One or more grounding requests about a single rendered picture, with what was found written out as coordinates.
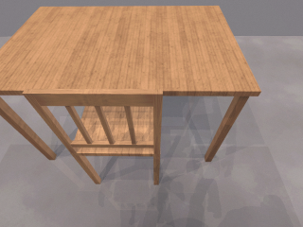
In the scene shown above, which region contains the chair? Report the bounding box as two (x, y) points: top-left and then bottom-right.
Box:
(22, 89), (163, 185)

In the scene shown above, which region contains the table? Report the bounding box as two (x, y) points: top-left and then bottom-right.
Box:
(0, 6), (261, 162)

